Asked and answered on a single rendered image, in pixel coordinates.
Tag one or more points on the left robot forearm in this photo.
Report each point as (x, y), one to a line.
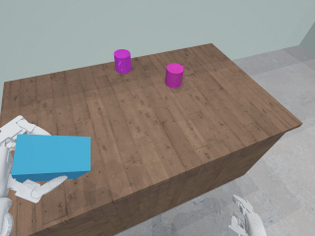
(6, 219)

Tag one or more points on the robot left hand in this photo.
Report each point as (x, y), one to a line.
(29, 190)

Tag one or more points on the robot right hand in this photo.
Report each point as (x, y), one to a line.
(250, 224)

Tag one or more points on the sponge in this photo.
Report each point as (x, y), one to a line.
(45, 157)

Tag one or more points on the table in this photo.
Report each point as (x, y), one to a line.
(153, 147)

